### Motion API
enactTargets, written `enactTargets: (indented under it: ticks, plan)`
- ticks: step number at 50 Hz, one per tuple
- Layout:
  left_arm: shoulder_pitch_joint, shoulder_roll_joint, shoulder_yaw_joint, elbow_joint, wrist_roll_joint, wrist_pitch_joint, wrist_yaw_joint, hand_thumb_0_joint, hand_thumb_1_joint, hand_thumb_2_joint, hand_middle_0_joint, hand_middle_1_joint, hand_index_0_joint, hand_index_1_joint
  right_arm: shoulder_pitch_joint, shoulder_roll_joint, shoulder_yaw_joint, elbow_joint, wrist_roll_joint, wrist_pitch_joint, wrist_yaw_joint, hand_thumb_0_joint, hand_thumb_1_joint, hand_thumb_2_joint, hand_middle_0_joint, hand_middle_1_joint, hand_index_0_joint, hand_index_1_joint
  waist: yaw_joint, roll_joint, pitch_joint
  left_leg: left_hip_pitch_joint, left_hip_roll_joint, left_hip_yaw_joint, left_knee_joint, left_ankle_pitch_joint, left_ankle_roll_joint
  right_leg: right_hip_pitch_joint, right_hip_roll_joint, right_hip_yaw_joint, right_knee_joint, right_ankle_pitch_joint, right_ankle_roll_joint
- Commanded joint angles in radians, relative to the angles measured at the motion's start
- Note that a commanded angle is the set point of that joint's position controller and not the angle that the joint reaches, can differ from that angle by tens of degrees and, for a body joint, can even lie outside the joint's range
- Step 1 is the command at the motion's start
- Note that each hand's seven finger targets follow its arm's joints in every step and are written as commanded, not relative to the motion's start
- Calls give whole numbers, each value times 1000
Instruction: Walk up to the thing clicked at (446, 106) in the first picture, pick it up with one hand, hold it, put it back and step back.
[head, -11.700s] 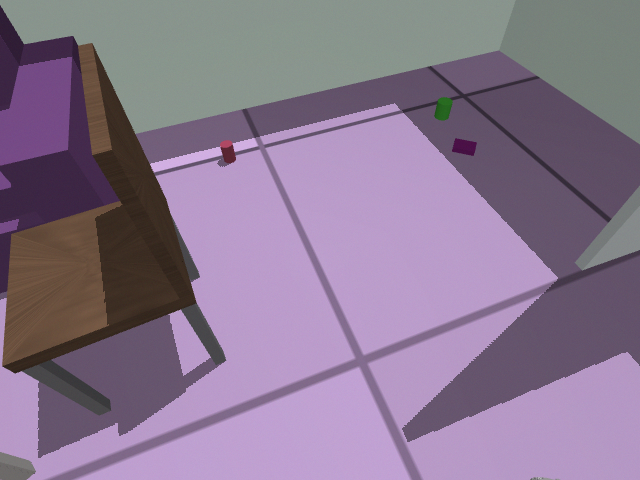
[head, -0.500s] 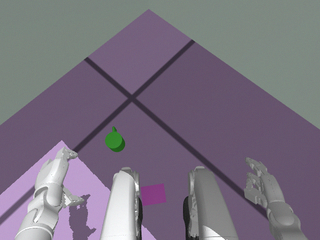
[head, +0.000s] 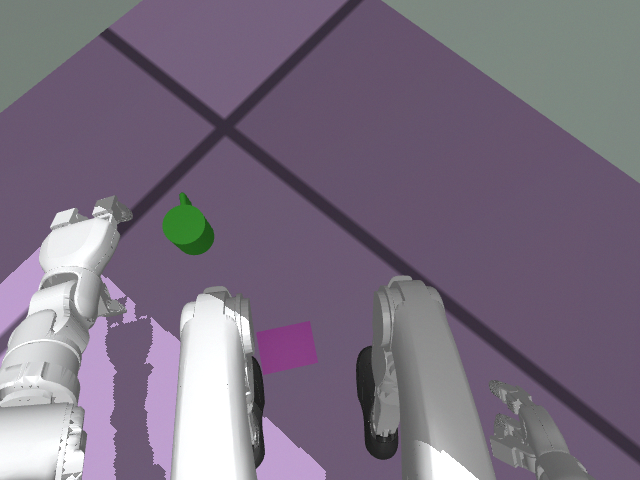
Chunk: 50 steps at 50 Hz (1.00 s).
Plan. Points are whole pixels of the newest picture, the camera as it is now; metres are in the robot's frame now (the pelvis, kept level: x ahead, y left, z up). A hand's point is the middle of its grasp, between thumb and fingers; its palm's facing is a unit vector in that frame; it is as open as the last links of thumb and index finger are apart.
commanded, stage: rise first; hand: left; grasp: from above
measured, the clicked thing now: (188, 223) +0.49 +0.24 -0.36
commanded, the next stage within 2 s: approach in 1.18 s
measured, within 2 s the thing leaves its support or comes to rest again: neither
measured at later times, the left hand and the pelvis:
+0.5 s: hand (128, 255) +0.39 +0.29 -0.20, palm faces -0.48 -0.07 -0.88, open 14.2 cm; pelvis +0.00 +0.00 -0.04, yaw -1 degrees
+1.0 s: hand (139, 247) +0.41 +0.29 -0.23, palm faces -0.46 -0.05 -0.88, open 14.1 cm; pelvis +0.01 +0.00 -0.06, yaw -2 degrees
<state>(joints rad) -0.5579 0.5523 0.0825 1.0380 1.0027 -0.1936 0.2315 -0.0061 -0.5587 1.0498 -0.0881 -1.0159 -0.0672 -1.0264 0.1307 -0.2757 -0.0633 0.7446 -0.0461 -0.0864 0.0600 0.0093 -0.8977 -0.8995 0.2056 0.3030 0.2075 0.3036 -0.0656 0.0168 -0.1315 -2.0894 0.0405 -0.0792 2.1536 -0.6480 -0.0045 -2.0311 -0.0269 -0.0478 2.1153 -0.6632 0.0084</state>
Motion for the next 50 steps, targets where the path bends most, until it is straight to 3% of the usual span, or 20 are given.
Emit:
enactTargets:
  ticks: [1, 8, 17, 18, 20, 23, 33, 40, 42, 44, 50]
  plan:
    - [-249, 264, 50, -76, 49, -13, 88, 0, -586, 1070, -75, -955, -45, -987, 106, -203, -65, -56, 0, -10, -4, 0, -894, -903, 200, 300, 200, 300, -3, 134, -577, 460, -42, 28, -261, 31, 19, 200, 37, -63, -213, 58, -51]
    - [-335, 260, 36, -29, 113, -6, 139, 0, -562, 1042, -75, -957, -57, -976, 132, -203, -64, -32, -21, 4, 14, 0, -894, -902, 200, 300, 200, 300, -28, 176, -625, 485, -40, 33, -197, 151, 17, 181, 36, -68, -158, 170, -49]
    - [-394, 286, 32, 71, 166, -11, 164, 0, -550, 1023, -73, -981, -65, -989, 127, -199, -59, -27, -46, 13, 31, 0, -898, -903, 200, 300, 200, 300, -41, 125, -600, 380, -42, 53, -133, 78, 34, 171, 42, -63, -151, 106, -45]
    - [-391, 272, 24, 84, 172, -13, 165, 0, -556, 1030, -69, -986, -61, -995, 129, -200, -58, -29, -49, 13, 33, 0, -897, -903, 200, 300, 200, 300, -53, 129, -589, 366, -43, 54, -127, 72, 35, 167, 42, -65, -146, 103, -43]
    - [-412, 289, 29, 84, 182, -18, 173, 0, -556, 1027, -70, -992, -62, -1001, 122, -198, -54, -25, -51, 13, 34, 0, -898, -903, 200, 300, 200, 300, -41, 131, -589, 361, -43, 46, -127, 48, 34, 142, 44, -69, -135, 77, -47]
    - [-430, 292, 24, 107, 196, -30, 184, 0, -561, 1032, -69, -1001, -62, -1009, 119, -199, -51, -23, -57, 13, 36, 0, -899, -903, 200, 300, 200, 300, -58, 123, -559, 322, -45, 46, -120, 6, 35, 122, 45, -71, -133, 39, -47]
    - [-436, 311, 45, 101, 240, -50, 230, 0, -550, 1015, -70, -1018, -70, -1018, 142, -198, -46, 1, -73, 14, 45, 0, -901, -904, 200, 300, 200, 300, -51, 177, -613, 354, -42, 51, -77, 102, 31, 115, 47, -77, -78, 135, -47]
    - [-438, 313, 65, 129, 234, -40, 246, 0, -537, 1002, -79, -1010, -79, -1009, 159, -199, -53, 5, -81, 16, 51, 0, -901, -903, 200, 300, 200, 300, -64, 147, -629, 336, -41, 56, -48, 137, 37, 138, 46, -74, -72, 171, -40]
    - [-432, 294, 50, 153, 236, -38, 243, 0, -553, 1017, -71, -1016, -68, -1019, 159, -201, -55, 10, -82, 12, 55, 0, -902, -903, 200, 300, 200, 300, -69, 162, -604, 348, -37, 43, -56, 123, 32, 106, 45, -82, -55, 157, -42]
    - [-454, 320, 62, 149, 237, -40, 247, 0, -555, 1022, -73, -1018, -67, -1023, 159, -202, -52, 10, -82, 14, 55, 0, -902, -904, 200, 300, 200, 300, -68, 141, -614, 321, -39, 54, -43, 122, 39, 130, 49, -76, -72, 163, -42]
    - [-463, 311, 54, 158, 240, -45, 249, 0, -550, 1015, -75, -1021, -72, -1023, 156, -201, -48, 15, -85, 12, 59, 0, -903, -903, 200, 300, 200, 300, -69, 142, -605, 304, -40, 60, -31, 116, 39, 128, 48, -71, -67, 159, -41]
